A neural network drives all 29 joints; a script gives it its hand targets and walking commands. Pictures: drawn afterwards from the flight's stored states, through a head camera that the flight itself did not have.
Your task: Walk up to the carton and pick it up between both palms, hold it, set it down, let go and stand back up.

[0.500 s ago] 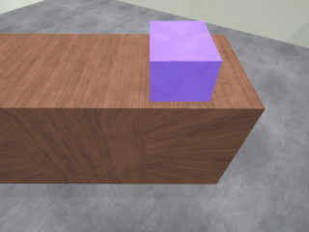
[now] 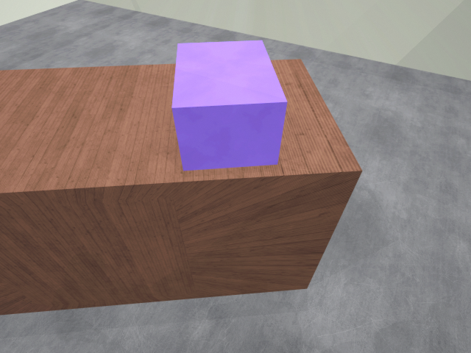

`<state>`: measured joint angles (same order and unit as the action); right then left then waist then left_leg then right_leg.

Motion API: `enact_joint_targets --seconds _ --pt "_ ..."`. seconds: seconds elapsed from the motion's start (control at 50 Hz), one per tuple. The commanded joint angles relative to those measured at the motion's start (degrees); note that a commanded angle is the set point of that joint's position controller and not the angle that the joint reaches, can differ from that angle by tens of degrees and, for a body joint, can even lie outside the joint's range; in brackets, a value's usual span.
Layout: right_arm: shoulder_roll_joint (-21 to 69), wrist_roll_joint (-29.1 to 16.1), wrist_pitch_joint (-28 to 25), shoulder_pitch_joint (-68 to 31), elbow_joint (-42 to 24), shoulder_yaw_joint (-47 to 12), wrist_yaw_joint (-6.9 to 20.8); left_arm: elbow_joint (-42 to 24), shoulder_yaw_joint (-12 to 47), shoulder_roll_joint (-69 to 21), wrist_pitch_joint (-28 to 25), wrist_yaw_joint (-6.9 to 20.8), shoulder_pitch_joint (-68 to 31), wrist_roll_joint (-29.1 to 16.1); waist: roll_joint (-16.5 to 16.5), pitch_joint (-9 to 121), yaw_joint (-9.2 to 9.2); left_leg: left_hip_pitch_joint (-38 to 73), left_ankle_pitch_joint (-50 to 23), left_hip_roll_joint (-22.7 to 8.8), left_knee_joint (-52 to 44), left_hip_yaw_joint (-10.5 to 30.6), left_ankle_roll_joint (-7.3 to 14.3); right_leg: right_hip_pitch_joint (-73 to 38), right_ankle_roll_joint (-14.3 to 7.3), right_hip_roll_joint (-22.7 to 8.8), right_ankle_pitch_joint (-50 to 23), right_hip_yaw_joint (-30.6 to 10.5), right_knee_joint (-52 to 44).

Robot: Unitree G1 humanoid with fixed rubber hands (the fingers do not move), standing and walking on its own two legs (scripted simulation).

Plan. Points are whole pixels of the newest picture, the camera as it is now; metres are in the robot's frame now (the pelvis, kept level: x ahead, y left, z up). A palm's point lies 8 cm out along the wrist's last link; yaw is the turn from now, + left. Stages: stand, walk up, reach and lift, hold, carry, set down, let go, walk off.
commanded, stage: walk up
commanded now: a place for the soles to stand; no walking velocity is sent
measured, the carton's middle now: (225, 101) +0.71 +0.00 +0.06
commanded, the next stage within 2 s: none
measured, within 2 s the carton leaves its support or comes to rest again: neither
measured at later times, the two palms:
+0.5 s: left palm out of the picture +0.16 +0.18 -0.14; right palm (361, 292) +0.26 -0.25 -0.10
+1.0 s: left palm (168, 278) +0.30 +0.13 -0.08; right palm (380, 277) +0.29 -0.32 -0.12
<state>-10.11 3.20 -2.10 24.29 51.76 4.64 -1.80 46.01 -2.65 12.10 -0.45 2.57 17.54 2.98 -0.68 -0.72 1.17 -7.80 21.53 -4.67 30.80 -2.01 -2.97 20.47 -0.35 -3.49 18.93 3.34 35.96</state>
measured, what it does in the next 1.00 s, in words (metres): walks ahead: left foot, then right foot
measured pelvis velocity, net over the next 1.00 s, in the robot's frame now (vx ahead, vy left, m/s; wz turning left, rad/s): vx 0.16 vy -0.10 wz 0.03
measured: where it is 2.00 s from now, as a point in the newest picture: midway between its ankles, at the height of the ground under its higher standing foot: outside the picture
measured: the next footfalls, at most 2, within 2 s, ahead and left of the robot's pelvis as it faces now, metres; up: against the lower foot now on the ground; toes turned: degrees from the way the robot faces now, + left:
left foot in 0.38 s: +0.23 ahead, +0.04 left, +0.00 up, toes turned +7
right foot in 0.70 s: +0.27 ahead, -0.20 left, +0.00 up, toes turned -3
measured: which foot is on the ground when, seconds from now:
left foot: down 0.00-0.00, up 0.02-0.36, down 0.38-0.70, up 0.72-1.00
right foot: down 0.00-0.38, up 0.40-0.68, down 0.70-1.00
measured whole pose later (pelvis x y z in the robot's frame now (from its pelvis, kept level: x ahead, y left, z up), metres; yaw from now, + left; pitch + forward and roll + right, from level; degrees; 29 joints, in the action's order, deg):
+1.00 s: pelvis +0.16 -0.10 +0.00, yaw +2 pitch +0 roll +0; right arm -10.8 1.9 2.9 11.5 39.6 1.9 -0.7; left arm 34.5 -2.2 7.1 -0.7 -2.2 11.1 1.8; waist 2.6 -3.0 -1.1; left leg -19.3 29.6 -0.7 44.5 -1.6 -1.6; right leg 22.6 -1.4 -1.8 12.3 5.2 34.9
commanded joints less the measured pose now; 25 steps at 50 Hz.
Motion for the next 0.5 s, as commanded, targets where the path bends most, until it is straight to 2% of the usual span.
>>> enact_joint_targets --seconds 0.0,0.02,0.04,0.06,0.08,0.1,0.12,0.14,0.18,0.2,0.28,0.3,0.32,0.34,0.36,0.38,0.4,0.42,0.44,0.46,0.48 --pt "0.39 -0.92 -0.11 -0.32 -6.93 -1.91 1.65 -2.26 -2.93 8.46 -2.36 -1.32 18.77 0.45 -16.45 -2.20 -7.72 -25.56 15.97 3.26 24.95 -0.99 4.21 -18.95 -2.84 -10.86 13.96 -21.84 -17.52" --pt "-0.60 -0.32 0.33 -2.92 -11.41 -1.73 1.35 -3.47 -3.93 11.94 -1.95 -2.33 17.40 -0.70 -15.37 -3.64 -6.24 -31.29 16.14 5.55 33.86 2.15 3.70 -14.11 -8.36 -16.95 26.03 -39.56 -27.66" --pt "-1.97 -0.30 0.23 -5.45 -13.29 -1.54 1.35 -4.89 -3.54 10.59 -1.64 -3.09 12.51 -1.04 -10.06 -7.68 -4.87 -32.97 12.47 2.99 38.69 4.52 3.56 -9.11 -10.92 -18.07 28.85 -42.00 -29.77" --pt "-2.63 -0.43 0.03 -5.67 -13.26 -1.47 1.53 -6.03 -2.98 7.92 -1.73 -3.31 8.96 -0.86 -6.35 -8.58 -3.11 -33.18 9.08 0.73 40.42 4.83 3.33 -9.21 -12.10 -16.14 23.24 -35.66 -27.14" --pt "-3.33 -0.36 -0.19 -4.63 -12.86 -1.45 1.58 -6.89 -2.56 6.23 -2.03 -3.31 7.08 -0.59 -4.25 -7.34 -2.08 -32.14 6.60 -0.84 39.24 5.07 3.43 -9.03 -12.85 -14.68 15.98 -30.61 -25.15" --pt "-3.97 -0.02 -0.35 -3.50 -12.56 -1.50 1.69 -7.38 -2.02 4.78 -2.44 -3.36 6.52 -0.59 -2.39 -5.73 -1.96 -30.16 5.68 -1.93 37.26 4.39 3.28 -9.23 -13.44 -14.16 8.73 -27.19 -24.50" --pt "-3.88 0.05 -0.22 -2.78 -12.35 -1.48 1.87 -7.07 -1.63 3.17 -2.90 -3.26 7.09 -0.38 -1.87 -4.22 -1.86 -27.85 3.81 -2.23 34.79 3.69 3.12 -8.78 -13.59 -12.98 2.88 -23.04 -24.46" --pt "-3.01 -0.11 -0.16 -2.46 -13.27 -1.71 1.93 -6.48 -1.61 3.05 -3.33 -3.13 7.62 -0.21 -3.32 -3.17 -1.60 -26.73 3.89 -2.07 31.73 2.85 2.90 -8.78 -14.23 -12.54 -2.35 -21.17 -23.72" --pt "-1.38 -0.36 -0.12 -6.01 -15.12 -2.39 1.97 -5.53 -1.83 3.17 -3.80 -3.06 9.37 -0.33 -3.51 -3.85 -2.62 -26.74 2.89 -1.82 24.71 1.09 2.84 -9.77 -14.46 -11.07 -6.56 -16.95 -22.64" --pt "-0.34 -0.54 -0.30 -7.93 -16.18 -2.74 1.99 -5.12 -2.08 3.39 -3.77 -3.02 10.02 -0.30 -2.98 -4.63 -3.02 -25.89 1.24 -1.43 21.11 -0.08 3.11 -9.17 -13.92 -9.53 -7.94 -15.17 -22.15" --pt "1.85 -0.68 -1.16 -9.97 -18.88 -2.88 1.20 -5.27 -2.52 5.35 -2.91 -2.12 9.28 -0.72 -4.86 -2.06 -2.87 -15.37 -3.99 1.36 11.67 -4.25 5.40 -6.10 -13.42 -8.03 -11.22 -10.75 -19.25" --pt "2.04 -0.77 -1.49 -8.33 -18.95 -2.85 0.79 -5.51 -2.25 5.36 -2.64 -1.90 7.95 -0.81 -3.66 -2.07 -1.63 -11.69 -4.84 2.19 8.44 -4.64 5.86 -4.59 -13.14 -7.88 -12.62 -10.23 -17.10" --pt "2.17 -0.61 -1.66 -6.23 -18.17 -2.63 0.36 -5.76 -1.99 4.67 -2.34 -1.79 7.69 -1.01 -1.74 -1.72 -0.46 -7.41 -7.65 3.35 3.75 -5.38 6.76 -2.91 -11.94 -7.18 -13.33 -9.06 -13.65" --pt "0.91 -0.20 -2.04 -2.81 -17.69 -2.01 -0.07 -5.79 -1.16 3.22 -2.12 -1.60 7.81 -1.34 1.86 -0.66 1.37 -0.31 -9.91 3.60 0.35 -3.76 7.68 0.34 -9.97 -5.31 -13.69 -7.83 -7.71" --pt "-1.11 0.33 -2.63 2.99 -16.98 -1.11 -0.61 -6.19 -0.39 1.95 -2.11 -1.17 8.27 -1.56 6.05 3.12 3.74 9.08 -11.04 -2.59 -3.06 4.92 9.09 4.77 -7.05 -2.06 -11.16 -4.21 2.10" --pt "-6.31 0.68 -3.00 6.08 -17.65 0.46 -1.32 -8.17 0.40 -0.10 -1.94 -1.05 8.68 -1.40 15.41 4.78 4.65 13.53 -11.10 -18.72 -12.13 29.08 15.58 14.32 -2.86 5.33 7.43 0.87 20.35" --pt "-7.52 -0.03 -2.46 5.86 -17.26 1.17 -2.27 -9.37 -0.97 3.25 -0.52 -1.85 7.13 -0.13 10.83 4.39 4.51 11.02 -10.56 -23.29 -14.81 37.40 21.23 16.99 -1.29 6.26 19.75 -2.99 30.41" --pt "-5.76 -0.51 -2.36 3.08 -18.56 0.97 -2.84 -10.22 -0.96 3.26 0.36 -2.18 4.81 0.36 5.88 1.19 3.40 7.35 -8.56 -23.86 -14.87 35.27 21.90 19.92 -0.22 4.56 17.35 -4.81 36.43" --pt "-4.00 -0.46 -2.44 0.39 -19.41 0.46 -3.05 -10.42 -0.51 2.20 0.73 -2.29 3.58 0.28 4.11 -1.42 2.65 4.50 -9.36 -21.37 -15.00 28.67 20.21 20.61 0.67 3.34 14.00 -5.50 38.11" --pt "-3.09 -0.60 -2.69 -1.82 -19.90 -0.17 -2.90 -10.01 -0.23 1.55 0.96 -2.24 3.49 0.09 6.25 -1.43 1.40 1.56 -9.73 -17.91 -15.64 22.67 17.67 19.07 1.56 1.93 10.81 -6.30 36.67" --pt "-2.01 -0.52 -2.92 -4.50 -19.93 -0.73 -2.48 -9.35 -0.07 1.11 1.15 -2.06 4.94 -0.24 7.72 -1.65 -0.19 -1.66 -13.87 -15.49 -15.66 17.52 16.13 16.16 2.66 0.80 8.90 -6.68 34.04"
